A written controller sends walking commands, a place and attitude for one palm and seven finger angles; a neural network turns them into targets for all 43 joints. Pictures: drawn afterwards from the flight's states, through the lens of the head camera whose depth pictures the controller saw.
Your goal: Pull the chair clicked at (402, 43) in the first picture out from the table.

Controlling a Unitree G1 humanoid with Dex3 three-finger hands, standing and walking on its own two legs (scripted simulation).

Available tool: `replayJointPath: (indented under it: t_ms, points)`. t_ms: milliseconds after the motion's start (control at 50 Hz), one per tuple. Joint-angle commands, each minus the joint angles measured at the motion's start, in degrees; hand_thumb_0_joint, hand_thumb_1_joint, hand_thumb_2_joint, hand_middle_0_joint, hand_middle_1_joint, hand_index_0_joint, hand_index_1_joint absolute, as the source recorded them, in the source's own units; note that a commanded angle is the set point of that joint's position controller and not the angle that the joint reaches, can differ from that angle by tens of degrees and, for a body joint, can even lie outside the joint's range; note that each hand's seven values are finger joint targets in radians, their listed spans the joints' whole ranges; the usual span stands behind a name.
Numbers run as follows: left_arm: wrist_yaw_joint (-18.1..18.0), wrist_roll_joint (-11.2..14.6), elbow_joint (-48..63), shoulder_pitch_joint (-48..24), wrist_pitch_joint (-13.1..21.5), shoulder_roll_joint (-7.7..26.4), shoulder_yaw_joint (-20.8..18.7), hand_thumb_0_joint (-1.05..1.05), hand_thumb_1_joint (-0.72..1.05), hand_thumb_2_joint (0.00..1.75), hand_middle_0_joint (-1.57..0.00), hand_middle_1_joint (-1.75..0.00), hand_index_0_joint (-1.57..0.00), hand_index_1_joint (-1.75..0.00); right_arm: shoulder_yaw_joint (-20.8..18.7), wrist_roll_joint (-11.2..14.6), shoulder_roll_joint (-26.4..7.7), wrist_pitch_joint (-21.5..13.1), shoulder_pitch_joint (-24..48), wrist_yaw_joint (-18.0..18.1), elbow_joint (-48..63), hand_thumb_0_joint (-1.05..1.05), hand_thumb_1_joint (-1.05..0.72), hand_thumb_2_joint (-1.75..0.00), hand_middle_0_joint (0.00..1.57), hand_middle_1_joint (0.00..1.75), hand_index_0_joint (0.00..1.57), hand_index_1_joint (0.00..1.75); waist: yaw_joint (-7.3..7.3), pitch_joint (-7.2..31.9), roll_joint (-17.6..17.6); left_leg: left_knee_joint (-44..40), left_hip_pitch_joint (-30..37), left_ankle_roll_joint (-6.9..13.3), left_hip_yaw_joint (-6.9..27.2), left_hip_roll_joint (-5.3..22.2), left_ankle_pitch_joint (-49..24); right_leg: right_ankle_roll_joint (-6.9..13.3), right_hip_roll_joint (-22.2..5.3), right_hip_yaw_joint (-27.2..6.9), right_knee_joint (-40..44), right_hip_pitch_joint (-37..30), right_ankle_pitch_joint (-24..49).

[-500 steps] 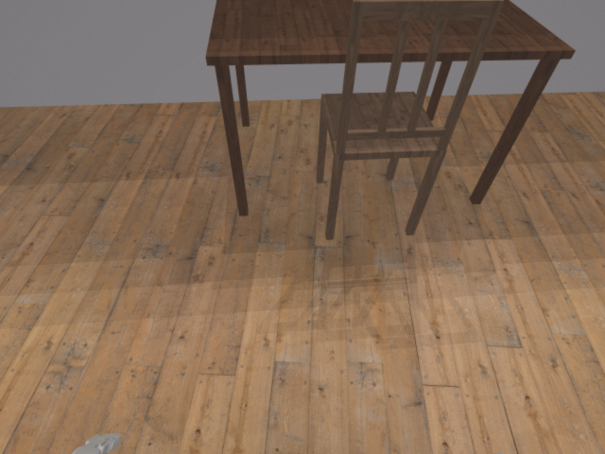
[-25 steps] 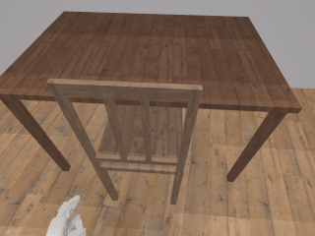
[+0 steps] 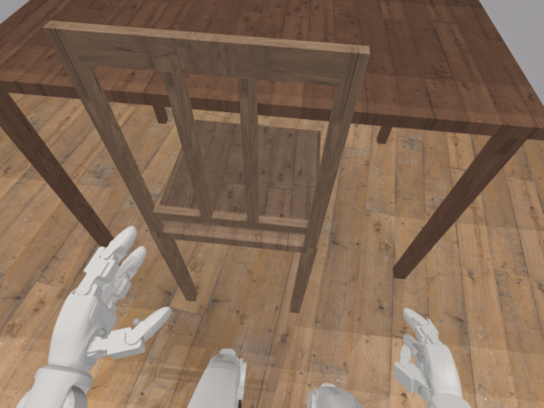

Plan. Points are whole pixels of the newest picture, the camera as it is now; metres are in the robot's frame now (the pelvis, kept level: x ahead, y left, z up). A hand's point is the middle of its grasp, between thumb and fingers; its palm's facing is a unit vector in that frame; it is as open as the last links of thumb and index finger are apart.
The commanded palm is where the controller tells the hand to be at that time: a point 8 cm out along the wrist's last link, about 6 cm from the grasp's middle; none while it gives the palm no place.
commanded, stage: raise the hand toward the chair's back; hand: left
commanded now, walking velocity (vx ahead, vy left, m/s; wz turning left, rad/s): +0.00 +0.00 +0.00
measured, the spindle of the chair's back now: (194, 158) +0.49 +0.18 +0.05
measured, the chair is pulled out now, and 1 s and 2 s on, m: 0.00 0.00 0.00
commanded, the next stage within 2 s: aim the fingers beside a spindle in 1.46 s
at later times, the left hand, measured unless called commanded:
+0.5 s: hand (121, 292) +0.25 +0.22 +0.06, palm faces -0.01 -1.00 -0.03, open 15.3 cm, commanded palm +0.22 +0.28 +0.06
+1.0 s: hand (101, 273) +0.26 +0.25 +0.07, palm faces -0.02 -1.00 -0.06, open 16.9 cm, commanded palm +0.24 +0.30 +0.07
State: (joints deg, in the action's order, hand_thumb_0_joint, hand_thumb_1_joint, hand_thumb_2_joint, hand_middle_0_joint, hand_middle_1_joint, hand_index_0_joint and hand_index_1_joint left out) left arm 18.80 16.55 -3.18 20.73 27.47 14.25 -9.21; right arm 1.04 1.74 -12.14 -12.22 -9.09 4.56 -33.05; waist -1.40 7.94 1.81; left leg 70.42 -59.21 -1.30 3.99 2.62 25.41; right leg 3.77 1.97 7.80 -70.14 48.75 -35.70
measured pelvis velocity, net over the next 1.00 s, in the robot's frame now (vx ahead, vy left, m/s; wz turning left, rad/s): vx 0.02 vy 0.05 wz -0.02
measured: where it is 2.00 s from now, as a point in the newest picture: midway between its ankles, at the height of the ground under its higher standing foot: outside the picture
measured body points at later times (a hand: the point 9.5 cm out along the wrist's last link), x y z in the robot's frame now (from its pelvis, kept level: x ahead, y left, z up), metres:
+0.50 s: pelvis +0.02 +0.04 +0.02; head +0.08 +0.05 +0.46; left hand +0.24 +0.28 +0.06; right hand +0.19 -0.22 -0.05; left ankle +0.08 +0.13 -0.63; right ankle +0.00 -0.08 -0.63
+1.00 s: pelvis +0.02 +0.05 +0.03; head +0.08 +0.06 +0.48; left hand +0.26 +0.30 +0.08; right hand +0.18 -0.20 -0.05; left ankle +0.08 +0.13 -0.63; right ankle +0.00 -0.08 -0.63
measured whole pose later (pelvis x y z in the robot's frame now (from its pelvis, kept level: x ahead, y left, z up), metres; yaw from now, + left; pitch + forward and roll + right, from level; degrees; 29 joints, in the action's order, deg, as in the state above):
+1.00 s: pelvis +0.02 +0.05 +0.03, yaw -1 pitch +13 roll -4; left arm 15.2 15.9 -4.8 16.5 21.6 16.3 -11.6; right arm 1.8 1.8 -13.8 -9.5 -13.6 3.5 -31.8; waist 1.4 7.0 2.2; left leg 62.6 -52.1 2.5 0.5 1.3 23.8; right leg -0.4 0.5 4.5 -59.9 41.5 -31.6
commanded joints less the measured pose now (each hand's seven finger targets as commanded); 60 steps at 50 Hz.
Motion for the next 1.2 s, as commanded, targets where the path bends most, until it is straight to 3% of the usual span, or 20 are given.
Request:
replayJointPath:
  t_ms: [0,80,100,180,260,380,440,480,540,740,820,880,960,980,1060,1180]
  points:
    - [0.17,1.94,9.88,-0.68,-2.57,7.02,-5.98,0.0,0.13,0.57,-0.12,-0.18,-0.12,-0.18,-4.32,0.71,-7.86,-2.8,1.5,1.16,8.65,0.0,-0.9,-0.9,0.2,0.3,0.2,0.3,1.83,13.71,-0.38,-9.62,15.02,3.64,-2.03,-1.45,-7.64,-3.95,-2.4,-11.15,19.92,-5.93,10.91]
    - [-4.17,1.11,10.66,1.12,-1.92,7.7,-8.93,0.0,0.04,0.53,-0.11,-0.16,-0.11,-0.16,-4.78,0.08,-6.78,-2.4,2.12,0.71,7.52,0.0,-0.9,-0.9,0.2,0.3,0.2,0.3,0.73,13.47,-1.28,-11.66,16.82,3.3,-1.82,-1.15,-11.06,-3.79,-1.99,-8.3,18.26,-6.72,16.45]
    - [-4.79,0.83,11.17,1.13,-1.04,5.79,-7.02,0.0,0.01,0.52,-0.11,-0.16,-0.11,-0.16,-4.7,-0.03,-6.57,-2.47,1.69,0.5,7.67,0.0,-0.9,-0.9,0.2,0.3,0.2,0.3,1.36,12.64,-2.15,-12.1,17.0,3.31,-1.8,-1.16,-11.22,-3.74,-1.89,-7.49,17.92,-5.92,16.57]
    - [-5.28,-0.39,7.79,0.92,1.77,5.82,-6.05,0.0,-0.08,0.48,-0.1,-0.15,-0.1,-0.15,-5.18,-0.1,-7.58,-2.62,1.13,0.14,6.75,0.0,-0.9,-0.9,0.2,0.3,0.2,0.3,2.21,9.95,-3.23,-12.21,15.99,3.26,-1.79,-1.0,-8.9,-3.47,-1.44,-6.67,17.51,-2.57,13.11]
    - [-4.31,0.08,10.6,0.09,3.31,5.66,-4.74,0.0,-0.17,0.44,-0.09,-0.13,-0.09,-0.13,-5.25,0.06,-8.39,-2.99,-0.15,0.02,7.51,0.0,-0.9,-0.9,0.2,0.3,0.2,0.3,2.12,12.75,0.61,-13.17,19.18,3.25,-1.9,-1.03,-9.4,-3.02,-1.49,-5.78,16.97,-2.51,13.43]
    - [-5.67,-0.19,12.1,-0.38,2.4,6.84,-5.83,0.0,-0.31,0.38,-0.08,-0.11,-0.08,-0.11,-5.23,-0.04,-8.76,-2.29,-0.6,-0.01,7.68,0.0,-0.9,-0.9,0.2,0.3,0.2,0.3,2.14,13.23,1.65,-14.55,21.66,3.08,-0.9,-0.71,-11.44,-2.66,-0.96,-4.03,16.21,-2.65,15.21]
    - [-5.75,-0.57,13.21,-1.65,2.03,5.92,-3.99,0.0,-0.38,0.35,-0.07,-0.1,-0.07,-0.1,-4.86,0.0,-8.99,-1.82,-0.73,-0.25,8.39,0.0,-0.9,-0.9,0.2,0.3,0.2,0.3,2.58,12.42,3.73,-15.55,23.54,2.82,-0.3,-0.54,-10.69,-2.51,-0.95,-3.51,16.4,-1.53,14.04]
    - [-5.95,-1.0,12.58,-1.57,1.2,7.12,-4.99,0.0,-0.43,0.33,-0.07,-0.09,-0.07,-0.09,-4.85,-0.15,-9.12,-1.42,-0.95,-0.29,8.5,0.0,-0.9,-0.9,0.2,0.3,0.2,0.3,2.58,12.91,2.94,-15.89,24.08,2.81,0.11,-0.35,-11.32,-2.5,-0.75,-3.25,16.48,-1.93,14.37]
    - [-5.63,-1.02,13.52,-2.57,0.37,6.32,-3.65,0.0,-0.5,0.3,-0.06,-0.08,-0.06,-0.08,-4.4,-0.07,-9.28,-0.95,-1.07,-0.55,9.4,0.0,-0.9,-0.9,0.2,0.3,0.2,0.3,2.91,12.14,4.3,-16.94,25.54,2.48,0.81,-0.13,-10.65,-2.41,-0.67,-2.79,16.75,-1.45,13.72]
    - [-4.57,-0.45,11.5,-6.73,-1.16,7.52,-4.84,0.0,-0.5,0.3,-0.06,-0.08,-0.06,-0.08,-3.51,-0.09,-9.79,-0.16,-1.32,-0.33,10.33,0.0,-0.9,-0.9,0.2,0.3,0.2,0.3,3.39,11.12,2.95,-18.29,26.03,2.39,1.61,-0.17,-7.66,-2.5,-0.47,-2.66,18.19,-1.59,11.98]
    - [-4.13,-0.47,11.33,-7.56,-1.5,8.44,-5.47,0.0,-0.5,0.3,-0.06,-0.08,-0.06,-0.08,-3.31,0.05,-10.01,-0.31,-1.72,-0.37,10.23,0.0,-0.9,-0.9,0.2,0.3,0.2,0.3,3.16,11.28,4.35,-18.99,26.86,2.2,1.71,-0.18,-8.24,-2.37,-0.47,-2.6,18.4,-2.41,12.21]
    - [-4.08,-0.27,9.67,-7.54,-2.02,9.92,-7.18,0.0,-0.5,0.3,-0.06,-0.08,-0.06,-0.08,-3.42,0.13,-10.23,-0.35,-1.65,-0.17,9.82,0.0,-0.9,-0.9,0.2,0.3,0.2,0.3,2.97,11.07,3.05,-19.18,26.02,2.43,1.44,-0.33,-7.44,-2.49,-0.33,-2.84,19.17,-3.12,11.83]
    - [-3.74,0.37,9.55,-8.78,-1.97,9.27,-6.83,0.0,-0.5,0.3,-0.06,-0.08,-0.06,-0.08,-3.37,0.31,-10.32,-0.67,-2.0,-0.15,9.68,0.0,-0.9,-0.9,0.2,0.3,0.2,0.3,3.07,10.8,3.93,-20.1,26.77,2.31,1.58,-0.4,-6.79,-2.5,-0.5,-2.68,19.64,-3.25,11.42]
    - [-3.8,0.24,7.57,-7.28,-2.43,9.87,-7.68,0.0,-0.5,0.3,-0.06,-0.08,-0.06,-0.08,-3.55,0.34,-10.35,-0.65,-1.95,-0.16,9.5,0.0,-0.9,-0.9,0.2,0.3,0.2,0.3,2.96,10.17,1.77,-19.87,25.6,2.54,1.18,-0.49,-6.91,-2.56,-0.32,-2.87,20.2,-4.06,11.56]
    - [-3.58,0.61,8.71,-7.77,-1.78,8.79,-6.6,0.0,-0.5,0.3,-0.06,-0.08,-0.06,-0.08,-3.72,0.39,-10.5,-1.03,-2.3,-0.36,9.38,0.0,-0.9,-0.9,0.2,0.3,0.2,0.3,3.14,10.65,2.42,-19.57,25.92,2.49,0.78,-0.53,-8.12,-2.6,-0.51,-2.93,20.06,-4.19,12.41]
    - [-4.49,0.14,9.14,-7.67,-0.51,10.51,-8.08,0.0,-0.5,0.3,-0.06,-0.08,-0.06,-0.08,-3.99,0.21,-10.37,-1.19,-2.34,-0.54,8.87,0.0,-0.9,-0.9,0.2,0.3,0.2,0.3,2.87,10.94,3.05,-18.83,25.38,2.66,0.2,-0.61,-9.11,-2.5,-0.45,-3.32,19.9,-4.61,13.08]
